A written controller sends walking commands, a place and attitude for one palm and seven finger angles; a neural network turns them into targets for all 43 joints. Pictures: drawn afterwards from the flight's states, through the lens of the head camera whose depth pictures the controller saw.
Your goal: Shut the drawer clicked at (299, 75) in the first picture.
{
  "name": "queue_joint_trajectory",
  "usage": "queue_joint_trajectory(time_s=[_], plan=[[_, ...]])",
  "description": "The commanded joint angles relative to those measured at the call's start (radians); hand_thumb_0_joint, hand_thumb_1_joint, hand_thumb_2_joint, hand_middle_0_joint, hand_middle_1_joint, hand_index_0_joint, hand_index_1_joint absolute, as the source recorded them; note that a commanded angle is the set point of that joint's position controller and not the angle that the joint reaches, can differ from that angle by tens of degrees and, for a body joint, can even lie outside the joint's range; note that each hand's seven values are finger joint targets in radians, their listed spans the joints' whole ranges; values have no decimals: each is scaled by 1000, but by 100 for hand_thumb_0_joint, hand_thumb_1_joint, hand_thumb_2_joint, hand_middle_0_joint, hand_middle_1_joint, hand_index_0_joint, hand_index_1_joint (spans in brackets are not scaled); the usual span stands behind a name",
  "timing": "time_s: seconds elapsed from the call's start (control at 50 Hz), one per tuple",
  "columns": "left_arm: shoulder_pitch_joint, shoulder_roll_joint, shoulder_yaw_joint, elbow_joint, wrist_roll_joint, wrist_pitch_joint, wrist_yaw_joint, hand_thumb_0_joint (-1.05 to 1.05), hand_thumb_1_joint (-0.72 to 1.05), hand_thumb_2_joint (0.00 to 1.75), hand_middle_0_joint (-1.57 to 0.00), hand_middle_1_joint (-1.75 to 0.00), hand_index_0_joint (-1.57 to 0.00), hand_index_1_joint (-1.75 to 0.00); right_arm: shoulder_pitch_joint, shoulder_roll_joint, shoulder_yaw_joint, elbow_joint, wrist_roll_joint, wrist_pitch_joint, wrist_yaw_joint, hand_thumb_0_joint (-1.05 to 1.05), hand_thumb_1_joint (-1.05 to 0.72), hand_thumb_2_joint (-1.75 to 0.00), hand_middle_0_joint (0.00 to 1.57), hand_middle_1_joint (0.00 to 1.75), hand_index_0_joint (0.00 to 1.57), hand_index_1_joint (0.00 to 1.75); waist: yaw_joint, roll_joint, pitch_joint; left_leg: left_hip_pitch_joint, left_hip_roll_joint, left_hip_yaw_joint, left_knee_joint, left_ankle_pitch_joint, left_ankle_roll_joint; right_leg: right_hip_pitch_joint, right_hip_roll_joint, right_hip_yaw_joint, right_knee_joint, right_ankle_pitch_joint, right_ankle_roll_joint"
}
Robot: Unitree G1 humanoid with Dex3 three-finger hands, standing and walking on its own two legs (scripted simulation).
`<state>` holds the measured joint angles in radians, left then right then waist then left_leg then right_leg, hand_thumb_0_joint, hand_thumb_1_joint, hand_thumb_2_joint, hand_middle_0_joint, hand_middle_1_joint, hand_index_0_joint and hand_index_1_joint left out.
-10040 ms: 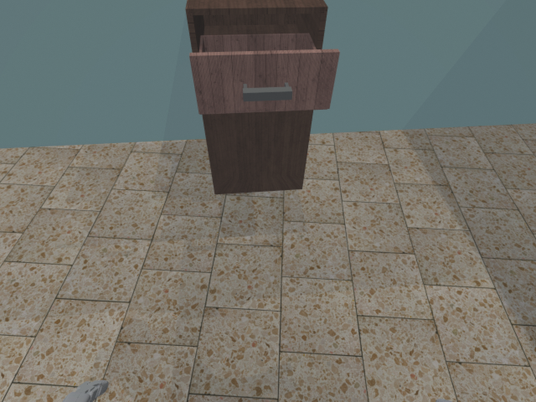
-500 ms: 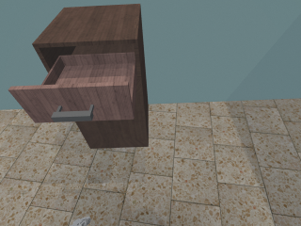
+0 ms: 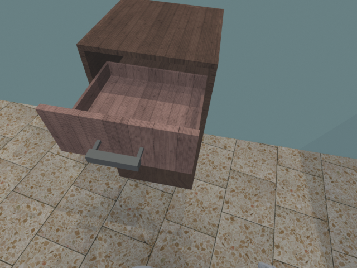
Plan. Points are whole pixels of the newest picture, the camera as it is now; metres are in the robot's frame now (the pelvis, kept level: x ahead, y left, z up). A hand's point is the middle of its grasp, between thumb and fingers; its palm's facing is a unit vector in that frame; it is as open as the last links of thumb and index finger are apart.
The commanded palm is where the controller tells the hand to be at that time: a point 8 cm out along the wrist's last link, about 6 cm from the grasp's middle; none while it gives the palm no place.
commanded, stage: come to a stop and stand still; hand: left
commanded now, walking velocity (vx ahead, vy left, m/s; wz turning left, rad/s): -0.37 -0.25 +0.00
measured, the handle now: (116, 153) +0.37 +0.22 +0.00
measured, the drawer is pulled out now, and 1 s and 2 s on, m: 0.28 0.28 0.28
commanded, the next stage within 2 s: look again from close up in 1.74 s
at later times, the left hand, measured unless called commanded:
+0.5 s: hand out of the picture +0.08 +0.16 -0.16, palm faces +0.00 -0.96 -0.29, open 7.4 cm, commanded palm none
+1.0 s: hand out of the picture -0.07 +0.14 -0.14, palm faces +0.10 -0.96 -0.25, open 7.4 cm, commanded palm none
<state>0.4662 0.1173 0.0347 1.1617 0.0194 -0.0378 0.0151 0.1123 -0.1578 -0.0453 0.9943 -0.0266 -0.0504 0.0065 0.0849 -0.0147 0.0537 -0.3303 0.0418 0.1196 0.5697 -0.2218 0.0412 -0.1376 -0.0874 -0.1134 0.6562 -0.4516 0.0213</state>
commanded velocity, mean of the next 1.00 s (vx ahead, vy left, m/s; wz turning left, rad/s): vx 0.00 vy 0.03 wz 0.00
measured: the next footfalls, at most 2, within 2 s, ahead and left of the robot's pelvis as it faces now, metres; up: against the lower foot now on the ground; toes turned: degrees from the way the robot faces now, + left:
right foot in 0.50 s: +0.03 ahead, -0.17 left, +0.00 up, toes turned -5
left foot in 1.06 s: +0.03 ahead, +0.11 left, +0.00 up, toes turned +3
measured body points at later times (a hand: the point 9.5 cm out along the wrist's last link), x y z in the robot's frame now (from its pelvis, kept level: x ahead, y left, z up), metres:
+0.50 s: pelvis +0.00 -0.05 +0.00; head +0.01 -0.07 +0.45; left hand +0.08 +0.21 -0.13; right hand +0.02 -0.28 -0.16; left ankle +0.05 +0.10 -0.73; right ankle -0.01 -0.17 -0.73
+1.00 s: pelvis -0.04 -0.05 +0.02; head -0.03 -0.07 +0.47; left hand -0.07 +0.19 -0.13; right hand +0.00 -0.30 -0.14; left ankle -0.06 +0.11 -0.70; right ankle -0.01 -0.17 -0.73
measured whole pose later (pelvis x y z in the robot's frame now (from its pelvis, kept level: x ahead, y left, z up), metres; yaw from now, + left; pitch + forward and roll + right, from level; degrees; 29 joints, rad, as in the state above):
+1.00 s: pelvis -0.04 -0.05 +0.02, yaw -2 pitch +0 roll +3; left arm 0.35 0.15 0.05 1.06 0.04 0.01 0.02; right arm 0.25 -0.23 -0.07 1.03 -0.02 0.05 0.00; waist 0.07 0.00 0.02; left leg -0.26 0.03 0.03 0.64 -0.36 -0.04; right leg -0.23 -0.08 -0.04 0.39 -0.16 0.00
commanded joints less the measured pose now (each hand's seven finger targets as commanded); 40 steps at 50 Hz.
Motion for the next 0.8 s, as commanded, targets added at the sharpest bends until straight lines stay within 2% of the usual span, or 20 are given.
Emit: queue_joint_trajectory(time_s=[0.0, 0.04, 0.08, 0.16, 0.22, 0.26, 0.38, 0.4, 0.42, 0.44, 0.46, 0.48, 0.5, 0.52, 0.54, 0.58, 0.62, 0.72, 0.74, 0.78], plan=[[-17, 63, 3, -63, -6, -2, 26, 0, 90, 90, -20, -30, -20, -30, 250, -150, -8, 39, 11, 2, -43, 0, -90, -90, 20, 30, 20, 30, -115, 162, -137, 336, 345, -289, -204, 798, 138, -332, -20, 97, 418, -100, -6], [-3, 48, 0, -39, -10, 16, 24, 0, 90, 90, -20, -30, -20, -30, 141, -104, 15, 18, 15, -1, -53, 0, -90, -90, 20, 30, 20, 30, -73, 94, -49, 187, 298, -193, -223, 899, 104, -231, -31, 110, 348, -23, 14], [26, 53, 4, -24, -11, 41, 26, 0, 90, 90, -20, -30, -20, -30, 117, -106, 15, 29, 19, 6, -60, 0, -90, -90, 20, 30, 20, 30, -56, 93, -44, 164, 277, -155, -246, 881, 77, -201, -14, 110, 312, 46, 29], [-12, 110, 42, -82, 3, 93, 24, 0, 90, 90, -20, -30, -20, -30, 137, -133, -14, 17, 17, 35, -74, 0, -90, -90, 20, 30, 20, 30, -66, 109, -36, 129, 319, -164, -256, 771, 105, -286, 26, 139, 479, 64, 28], [-64, 124, 56, -130, 4, 108, 20, 0, 90, 90, -20, -30, -20, -30, 104, -134, -22, -6, 12, 41, -73, 0, -90, -90, 20, 30, 20, 30, -63, 145, -34, 124, 305, -149, -255, 650, 121, -355, 39, 162, 553, 95, 34], [-99, 124, 56, -161, 3, 108, 18, 0, 90, 90, -20, -30, -20, -30, 96, -133, -26, -14, 8, 43, -70, 0, -90, -90, 20, 30, 20, 30, -66, 160, -31, 128, 288, -145, -246, 615, 128, -359, 42, 160, 523, 89, 35], [-187, 102, 31, -215, -4, 80, 18, 0, 90, 90, -20, -30, -20, -30, 120, -154, -42, -12, -3, 54, -47, 0, -90, -90, 20, 30, 20, 30, -93, 257, -81, 172, 257, -168, -219, 417, 121, -221, 34, 82, 131, 13, 14], [-176, 102, 28, -210, -5, 70, 19, 0, 90, 90, -20, -30, -20, -30, 126, -157, -42, -7, -2, 56, -42, 0, -90, -90, 20, 30, 20, 30, -91, 249, -95, 164, 245, -171, -205, 375, 110, -174, 42, 70, 41, 30, 10], [-143, 106, 29, -196, -6, 59, 19, 0, 90, 90, -20, -30, -20, -30, 131, -156, -42, -3, 2, 58, -38, 0, -90, -90, 20, 30, 20, 30, -73, 221, -117, 145, 224, -161, -169, 309, 85, -96, 45, 63, -83, 114, 9], [-113, 126, 28, -182, -1, 48, 20, 0, 90, 90, -20, -30, -20, -30, 141, -148, -42, 0, 10, 59, -32, 0, -90, -90, 20, 30, 20, 30, -58, 152, -132, 110, 176, -136, -117, 222, 42, -12, 50, 48, -226, 251, 13], [-110, 173, 31, -179, 7, 34, 25, 0, 90, 90, -20, -30, -20, -30, 170, -96, -35, 3, 22, 59, -25, 0, -90, -90, 20, 30, 20, 30, -61, 13, -134, 44, 104, -91, -25, 38, -20, 46, -40, 148, -330, 348, -3], [-137, 264, 41, -187, 11, 24, 29, 0, 90, 90, -20, -30, -20, -30, 168, -33, -20, -25, 27, 67, -20, 0, -90, -90, 20, 30, 20, 30, -75, -231, -91, -84, 6, -37, 66, -246, -79, 16, -248, 379, -379, 469, -75], [-140, 292, 44, -204, 5, 29, 27, 0, 90, 90, -20, -30, -20, -30, 117, -75, -27, -46, 21, 86, -19, 0, -90, -90, 20, 30, 20, 30, -43, -213, -62, -58, 4, -96, 174, -337, -79, -102, -332, 426, -412, 484, -160], [-167, 277, 42, -204, 4, 30, 28, 0, 90, 90, -20, -30, -20, -30, 106, -82, -32, -39, 13, 101, -18, 0, -90, -90, 20, 30, 20, 30, -51, -160, -36, -64, 10, -134, 262, -311, -78, -152, -323, 409, -430, 393, -189], [-200, 264, 49, -202, 5, 30, 34, 0, 90, 90, -20, -30, -20, -30, 120, -89, -33, -29, 8, 109, -17, 0, -90, -90, 20, 30, 20, 30, -67, -230, -13, -102, 7, -145, 316, -271, -76, -144, -288, 409, -429, 355, -175], [-239, 227, 42, -215, 1, 30, 33, 0, 90, 90, -20, -30, -20, -30, 176, -105, -40, 7, 5, 107, -9, 0, -90, -90, 20, 30, 20, 30, -84, -188, 31, -144, 6, -153, 420, -159, -79, -130, -230, 333, -421, 303, -155], [-222, 225, 48, -220, 0, 28, 30, 0, 90, 90, -20, -30, -20, -30, 204, -110, -41, 16, 4, 104, 0, 0, -90, -90, 20, 30, 20, 30, -77, -184, 29, -167, -4, -143, 456, -95, -88, -101, -202, 287, -423, 242, -133], [-135, 214, 57, -199, 2, 25, 34, 0, 90, 90, -20, -30, -20, -30, 177, -113, -42, -4, -4, 105, 5, 0, -90, -90, 20, 30, 20, 30, -35, -152, -5, -220, 4, -142, 445, -76, -107, 7, -226, 340, -455, 95, -142], [-119, 216, 58, -194, 2, 24, 34, 0, 90, 90, -20, -30, -20, -30, 166, -114, -42, -8, -4, 105, 6, 0, -90, -90, 20, 30, 20, 30, -27, -170, -3, -231, 5, -141, 432, -85, -107, 24, -232, 350, -461, 80, -147], [-100, 221, 61, -189, 6, 23, 34, 0, 90, 90, -20, -30, -20, -30, 154, -110, -38, -18, -4, 104, 6, 0, -90, -90, 20, 30, 20, 30, -22, -155, -13, -220, 9, -138, 395, -105, -107, 32, -242, 364, -465, 59, -156]])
